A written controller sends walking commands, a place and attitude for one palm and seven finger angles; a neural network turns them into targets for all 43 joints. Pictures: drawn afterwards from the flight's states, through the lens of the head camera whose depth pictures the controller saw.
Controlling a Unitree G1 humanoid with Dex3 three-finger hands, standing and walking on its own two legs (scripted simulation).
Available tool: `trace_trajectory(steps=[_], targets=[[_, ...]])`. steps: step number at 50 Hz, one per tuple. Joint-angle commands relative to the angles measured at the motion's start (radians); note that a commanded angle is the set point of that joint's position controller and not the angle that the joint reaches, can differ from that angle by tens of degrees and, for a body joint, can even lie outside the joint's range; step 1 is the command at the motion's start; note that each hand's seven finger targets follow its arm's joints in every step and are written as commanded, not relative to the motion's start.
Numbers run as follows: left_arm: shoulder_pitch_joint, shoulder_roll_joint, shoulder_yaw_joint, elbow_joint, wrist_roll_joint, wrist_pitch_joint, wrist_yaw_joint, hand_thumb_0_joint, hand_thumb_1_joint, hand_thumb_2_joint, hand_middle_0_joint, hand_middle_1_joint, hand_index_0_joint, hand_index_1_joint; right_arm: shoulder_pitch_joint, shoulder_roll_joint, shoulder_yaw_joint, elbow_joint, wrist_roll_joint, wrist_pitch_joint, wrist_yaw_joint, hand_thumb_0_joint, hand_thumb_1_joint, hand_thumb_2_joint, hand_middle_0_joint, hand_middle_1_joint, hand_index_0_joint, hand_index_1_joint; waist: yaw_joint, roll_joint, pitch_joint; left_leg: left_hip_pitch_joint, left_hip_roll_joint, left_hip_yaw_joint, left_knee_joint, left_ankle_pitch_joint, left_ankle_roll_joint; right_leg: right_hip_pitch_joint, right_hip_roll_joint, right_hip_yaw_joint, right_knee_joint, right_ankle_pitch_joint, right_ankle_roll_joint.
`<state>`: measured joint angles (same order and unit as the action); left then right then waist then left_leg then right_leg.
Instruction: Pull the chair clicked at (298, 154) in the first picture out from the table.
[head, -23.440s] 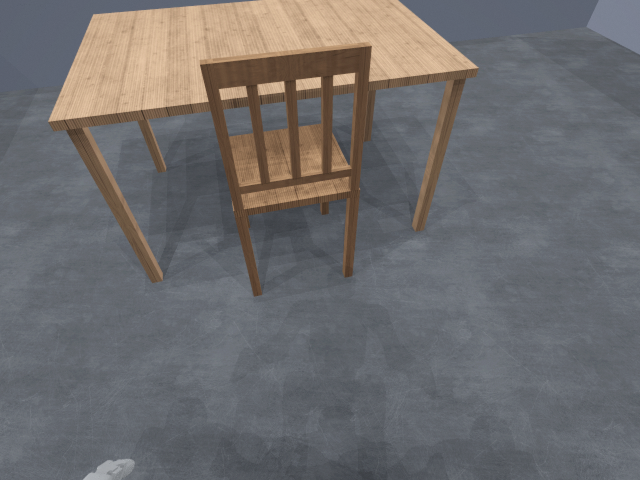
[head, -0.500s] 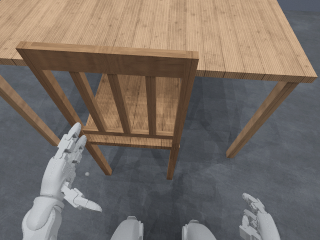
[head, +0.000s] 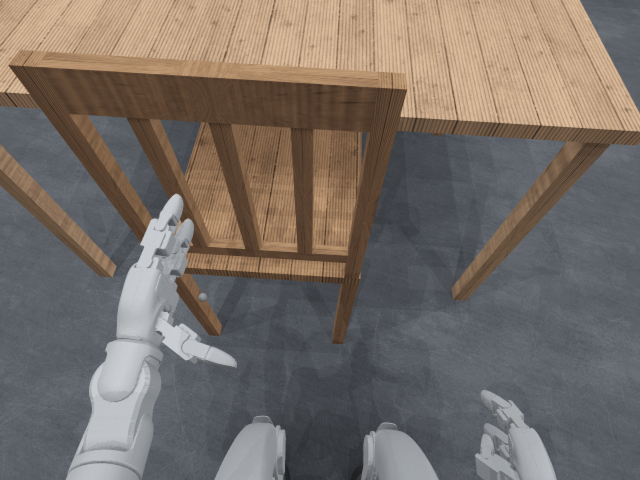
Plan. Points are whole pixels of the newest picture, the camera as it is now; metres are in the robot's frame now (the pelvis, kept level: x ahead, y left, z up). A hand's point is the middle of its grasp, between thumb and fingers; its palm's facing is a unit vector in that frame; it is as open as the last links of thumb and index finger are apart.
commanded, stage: aim the fingers beside a spindle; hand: left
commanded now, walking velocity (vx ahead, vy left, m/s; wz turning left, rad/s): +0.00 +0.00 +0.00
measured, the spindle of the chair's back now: (241, 194) +0.49 +0.13 +0.01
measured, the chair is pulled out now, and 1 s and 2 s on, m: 0.00 0.00 0.00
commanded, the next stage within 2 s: none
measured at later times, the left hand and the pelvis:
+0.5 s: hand (245, 296) +0.34 +0.11 -0.01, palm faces -0.12 -0.99 +0.00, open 16.9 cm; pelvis +0.00 +0.01 -0.01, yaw -1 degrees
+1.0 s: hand (230, 277) +0.35 +0.12 +0.03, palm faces -0.05 -1.00 -0.06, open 16.9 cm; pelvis +0.00 +0.00 -0.01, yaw +0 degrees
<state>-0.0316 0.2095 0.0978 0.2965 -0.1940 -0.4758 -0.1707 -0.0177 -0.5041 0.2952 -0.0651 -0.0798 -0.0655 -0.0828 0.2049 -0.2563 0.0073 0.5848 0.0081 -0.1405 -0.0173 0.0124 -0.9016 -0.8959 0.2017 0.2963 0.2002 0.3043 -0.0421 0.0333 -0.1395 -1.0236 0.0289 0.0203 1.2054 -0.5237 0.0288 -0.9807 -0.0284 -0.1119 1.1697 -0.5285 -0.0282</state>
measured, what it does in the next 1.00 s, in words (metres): stands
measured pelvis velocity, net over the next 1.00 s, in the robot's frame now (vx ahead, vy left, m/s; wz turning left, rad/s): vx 0.00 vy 0.00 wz -0.01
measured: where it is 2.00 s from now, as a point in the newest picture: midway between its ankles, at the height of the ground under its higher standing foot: outside the picture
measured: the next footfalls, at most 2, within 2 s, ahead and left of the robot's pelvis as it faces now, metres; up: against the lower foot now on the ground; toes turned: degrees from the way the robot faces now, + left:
none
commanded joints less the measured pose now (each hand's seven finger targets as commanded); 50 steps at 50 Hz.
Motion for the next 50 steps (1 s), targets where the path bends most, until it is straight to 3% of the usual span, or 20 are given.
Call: trace_trajectory(steps=[1, 3, 8, 10, 13, 18, 21, 24, 27, 28, 33, 35, 36, 38, 40, 42, 43, 46, 49, 50], targets=[[-0.163, 0.044, -0.013, -0.049, 0.018, -0.008, 0.002, 0.0, -0.5, 0.3, -0.06, -0.08, -0.06, -0.08, 0.019, -0.146, -0.06, -0.123, 0.005, -0.019, 0.0, 0.0, -0.9, -0.9, 0.2, 0.3, 0.2, 0.3, -0.032, -0.033, -0.281, 0.185, -0.015, -0.063, -0.151, 0.207, -0.006, 0.125, 0.015, 0.072, -0.155, 0.19, 0.006], [-0.176, 0.052, -0.001, -0.03, 0.019, 0.009, 0.004, 0.0, -0.5, 0.3, -0.06, -0.08, -0.06, -0.08, 0.023, -0.149, -0.061, -0.132, 0.006, -0.007, 0.0, 0.0, -0.9, -0.9, 0.2, 0.3, 0.2, 0.3, -0.025, -0.066, -0.296, 0.169, -0.017, -0.062, -0.146, 0.204, -0.003, 0.139, 0.015, 0.074, -0.153, 0.188, 0.006], [-0.288, 0.116, 0.053, -0.217, 0.022, -0.055, 0.061, 0.0, -0.5, 0.3, -0.06, -0.08, -0.06, -0.08, 0.02, -0.134, -0.064, -0.145, -0.007, 0.005, 0.001, 0.0, -0.9, -0.9, 0.2, 0.3, 0.2, 0.3, 0.0, 0.02, -0.445, 0.272, -0.01, -0.065, -0.134, 0.345, -0.008, 0.171, 0.014, 0.076, -0.111, 0.296, 0.001], [-0.303, 0.087, 0.023, -0.266, 0.031, -0.087, 0.09, 0.0, -0.5, 0.3, -0.06, -0.08, -0.06, -0.08, 0.023, -0.123, -0.063, -0.138, -0.014, 0.006, 0.008, 0.0, -0.9, -0.9, 0.2, 0.3, 0.2, 0.3, -0.002, 0.049, -0.475, 0.323, -0.006, -0.076, -0.131, 0.394, -0.013, 0.152, 0.013, 0.07, -0.097, 0.313, 0.001], [-0.235, 0.064, 0.01, -0.179, 0.047, -0.089, 0.11, 0.0, -0.5, 0.3, -0.06, -0.08, -0.06, -0.08, 0.03, -0.126, -0.065, -0.116, -0.018, 0.014, 0.018, 0.0, -0.9, -0.9, 0.2, 0.3, 0.2, 0.3, -0.015, 0.007, -0.432, 0.283, -0.002, -0.074, -0.118, 0.395, -0.012, 0.132, 0.018, 0.064, -0.093, 0.316, 0.002], [-0.196, -0.036, -0.081, 0.042, 0.07, -0.016, 0.078, 0.0, -0.5, 0.3, -0.06, -0.08, -0.06, -0.08, 0.035, -0.136, -0.066, -0.117, -0.004, 0.053, 0.03, 0.0, -0.9, -0.9, 0.2, 0.3, 0.2, 0.3, -0.044, -0.084, -0.29, 0.153, -0.011, -0.066, -0.115, 0.254, -0.007, 0.091, 0.019, 0.061, -0.108, 0.238, 0.001], [-0.292, -0.016, -0.071, -0.035, 0.061, -0.026, 0.077, 0.0, -0.5, 0.3, -0.06, -0.08, -0.06, -0.08, 0.027, -0.138, -0.07, -0.133, -0.002, 0.064, 0.025, 0.0, -0.9, -0.9, 0.2, 0.3, 0.2, 0.3, -0.036, -0.048, -0.355, 0.174, -0.014, -0.064, -0.104, 0.25, -0.006, 0.092, 0.013, 0.071, -0.1, 0.235, 0.0], [-0.351, 0.095, 0.026, -0.233, 0.05, -0.087, 0.114, 0.0, -0.5, 0.3, -0.06, -0.08, -0.06, -0.08, 0.022, -0.13, -0.072, -0.147, -0.012, 0.064, 0.018, 0.0, -0.9, -0.9, 0.2, 0.3, 0.2, 0.3, 0.003, 0.026, -0.504, 0.265, -0.013, -0.066, -0.103, 0.348, -0.009, 0.152, 0.014, 0.084, -0.082, 0.304, -0.002], [-0.318, 0.116, 0.051, -0.311, 0.057, -0.132, 0.153, 0.0, -0.5, 0.3, -0.06, -0.08, -0.06, -0.08, 0.019, -0.112, -0.065, -0.142, -0.018, 0.06, 0.019, 0.0, -0.9, -0.9, 0.2, 0.3, 0.2, 0.3, 0.018, 0.07, -0.54, 0.327, -0.008, -0.07, -0.109, 0.422, -0.016, 0.166, 0.016, 0.081, -0.069, 0.344, -0.004], [-0.297, 0.114, 0.044, -0.281, 0.066, -0.127, 0.161, 0.0, -0.5, 0.3, -0.06, -0.08, -0.06, -0.08, 0.023, -0.116, -0.063, -0.134, -0.021, 0.064, 0.02, 0.0, -0.9, -0.9, 0.2, 0.3, 0.2, 0.3, 0.004, 0.056, -0.521, 0.32, -0.004, -0.076, -0.107, 0.431, -0.014, 0.148, 0.02, 0.075, -0.068, 0.343, -0.002], [-0.212, -0.045, -0.09, 0.065, 0.074, -0.026, 0.098, 0.0, -0.5, 0.3, -0.06, -0.08, -0.06, -0.08, 0.025, -0.13, -0.059, -0.112, -0.003, 0.082, 0.027, 0.0, -0.9, -0.9, 0.2, 0.3, 0.2, 0.3, -0.063, -0.086, -0.268, 0.139, -0.01, -0.064, -0.11, 0.22, -0.004, 0.083, 0.024, 0.067, -0.121, 0.217, 0.005], [-0.231, -0.05, -0.093, 0.124, 0.06, 0.007, 0.062, 0.0, -0.5, 0.3, -0.06, -0.08, -0.06, -0.08, 0.028, -0.142, -0.06, -0.118, 0.01, 0.09, 0.024, 0.0, -0.9, -0.9, 0.2, 0.3, 0.2, 0.3, -0.058, -0.116, -0.249, 0.097, -0.018, -0.062, -0.112, 0.164, -0.002, 0.09, 0.021, 0.072, -0.132, 0.172, 0.003], [-0.254, -0.067, -0.113, 0.114, 0.051, 0.013, 0.046, 0.0, -0.5, 0.3, -0.06, -0.08, -0.06, -0.08, 0.022, -0.144, -0.06, -0.128, 0.014, 0.09, 0.021, 0.0, -0.9, -0.9, 0.2, 0.3, 0.2, 0.3, -0.062, -0.121, -0.264, 0.096, -0.021, -0.057, -0.106, 0.154, 0.001, 0.096, 0.018, 0.08, -0.141, 0.163, 0.004], [-0.292, -0.009, -0.066, -0.004, 0.036, -0.012, 0.044, 0.0, -0.5, 0.3, -0.06, -0.08, -0.06, -0.08, 0.017, -0.143, -0.067, -0.146, 0.009, 0.086, 0.015, 0.0, -0.9, -0.9, 0.2, 0.3, 0.2, 0.3, -0.032, -0.059, -0.353, 0.141, -0.021, -0.054, -0.102, 0.205, 0.0, 0.126, 0.014, 0.087, -0.125, 0.207, -0.001], [-0.357, 0.037, -0.043, -0.213, 0.031, -0.067, 0.07, 0.0, -0.5, 0.3, -0.06, -0.08, -0.06, -0.08, 0.013, -0.128, -0.07, -0.161, 0.0, 0.076, 0.013, 0.0, -0.9, -0.9, 0.2, 0.3, 0.2, 0.3, -0.005, 0.044, -0.498, 0.27, -0.017, -0.061, -0.109, 0.324, -0.006, 0.159, 0.01, 0.087, -0.102, 0.291, -0.004], [-0.367, 0.106, 0.016, -0.353, 0.034, -0.121, 0.12, 0.0, -0.5, 0.3, -0.06, -0.08, -0.06, -0.08, 0.021, -0.118, -0.069, -0.153, -0.01, 0.063, 0.011, 0.0, -0.9, -0.9, 0.2, 0.3, 0.2, 0.3, 0.012, 0.088, -0.575, 0.361, -0.009, -0.07, -0.107, 0.428, -0.013, 0.172, 0.013, 0.084, -0.086, 0.351, -0.005], [-0.34, 0.145, 0.052, -0.362, 0.041, -0.135, 0.147, 0.0, -0.5, 0.3, -0.06, -0.08, -0.06, -0.08, 0.027, -0.12, -0.066, -0.142, -0.017, 0.064, 0.01, 0.0, -0.9, -0.9, 0.2, 0.3, 0.2, 0.3, 0.011, 0.082, -0.565, 0.358, -0.007, -0.076, -0.105, 0.449, -0.015, 0.163, 0.018, 0.08, -0.078, 0.359, -0.004], [-0.299, 0.081, 0.014, -0.208, 0.075, -0.131, 0.178, 0.0, -0.5, 0.3, -0.06, -0.08, -0.06, -0.08, 0.012, -0.11, -0.058, -0.114, -0.019, 0.07, 0.02, 0.0, -0.9, -0.9, 0.2, 0.3, 0.2, 0.3, -0.027, 0.015, -0.413, 0.249, -0.006, -0.07, -0.102, 0.356, -0.009, 0.122, 0.02, 0.076, -0.083, 0.303, 0.005], [-0.223, 0.0, -0.046, 0.068, 0.098, -0.056, 0.143, 0.0, -0.5, 0.3, -0.06, -0.08, -0.06, -0.08, 0.018, -0.124, -0.055, -0.105, -0.009, 0.087, 0.03, 0.0, -0.9, -0.9, 0.2, 0.3, 0.2, 0.3, -0.055, -0.082, -0.249, 0.106, -0.016, -0.059, -0.105, 0.188, -0.006, 0.081, 0.024, 0.072, -0.113, 0.188, 0.005], [-0.215, -0.024, -0.067, 0.109, 0.091, -0.031, 0.122, 0.0, -0.5, 0.3, -0.06, -0.08, -0.06, -0.08, 0.015, -0.133, -0.057, -0.112, -0.004, 0.091, 0.032, 0.0, -0.9, -0.9, 0.2, 0.3, 0.2, 0.3, -0.056, -0.103, -0.246, 0.085, -0.02, -0.053, -0.103, 0.156, -0.003, 0.082, 0.022, 0.078, -0.124, 0.167, 0.006]])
